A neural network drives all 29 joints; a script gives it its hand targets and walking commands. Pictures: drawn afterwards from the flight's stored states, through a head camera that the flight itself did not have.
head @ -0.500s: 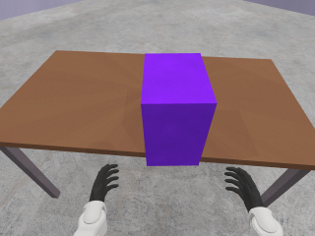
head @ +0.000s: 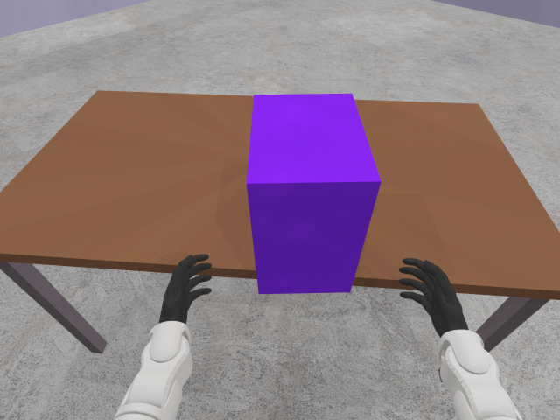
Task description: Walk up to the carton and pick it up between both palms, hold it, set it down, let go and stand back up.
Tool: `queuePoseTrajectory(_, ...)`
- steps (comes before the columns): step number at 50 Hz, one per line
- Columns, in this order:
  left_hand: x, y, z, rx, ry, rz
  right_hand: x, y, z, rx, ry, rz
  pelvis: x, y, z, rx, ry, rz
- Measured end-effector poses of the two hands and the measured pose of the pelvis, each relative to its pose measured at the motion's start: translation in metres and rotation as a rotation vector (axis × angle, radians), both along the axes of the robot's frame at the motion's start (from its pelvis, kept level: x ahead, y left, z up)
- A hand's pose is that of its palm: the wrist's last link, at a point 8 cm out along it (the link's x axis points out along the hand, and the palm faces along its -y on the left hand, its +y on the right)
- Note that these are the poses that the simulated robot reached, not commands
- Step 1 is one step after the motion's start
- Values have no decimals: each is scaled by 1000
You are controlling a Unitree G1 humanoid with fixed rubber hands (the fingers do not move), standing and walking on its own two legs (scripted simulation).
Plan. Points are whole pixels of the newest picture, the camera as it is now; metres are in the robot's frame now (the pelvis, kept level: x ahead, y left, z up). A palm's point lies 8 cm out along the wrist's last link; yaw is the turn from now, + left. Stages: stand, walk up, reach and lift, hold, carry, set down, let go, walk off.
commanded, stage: reach and lift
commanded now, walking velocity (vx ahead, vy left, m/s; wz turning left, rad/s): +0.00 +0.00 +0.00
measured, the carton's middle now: (303, 197) +0.50 -0.02 +0.03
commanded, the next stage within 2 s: none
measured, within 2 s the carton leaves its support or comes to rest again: neither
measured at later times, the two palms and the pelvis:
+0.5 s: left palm (176, 243) +0.35 +0.18 +0.08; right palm (440, 232) +0.36 -0.21 +0.10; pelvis +0.01 +0.00 +0.01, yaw +0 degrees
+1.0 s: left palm (160, 182) +0.40 +0.19 +0.16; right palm (440, 167) +0.41 -0.20 +0.18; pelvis -0.02 +0.00 +0.01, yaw +0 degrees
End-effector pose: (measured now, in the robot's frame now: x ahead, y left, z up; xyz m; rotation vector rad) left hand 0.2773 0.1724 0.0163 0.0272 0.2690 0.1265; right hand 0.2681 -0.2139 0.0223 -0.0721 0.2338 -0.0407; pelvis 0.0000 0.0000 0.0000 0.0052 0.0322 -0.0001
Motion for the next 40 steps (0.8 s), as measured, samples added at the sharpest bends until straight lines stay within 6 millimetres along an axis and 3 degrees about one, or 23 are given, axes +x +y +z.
queuePoseTrajectory(5,24,0,16,-8,-31,0,25,4,15,-4,-27,7,2,0,0,1,21,1)
queuePoseTrajectory(16,56,5,41,-14,-27,-5,75,5,57,-16,-61,9,15,0,4,0,33,5)
queuePoseTrajectory(26,81,4,64,5,28,-4,95,2,77,-8,1,-12,9,2,7,0,32,3)
queuePoseTrajectory(40,111,6,117,9,16,30,123,9,117,6,5,-24,-12,5,7,-2,81,-1)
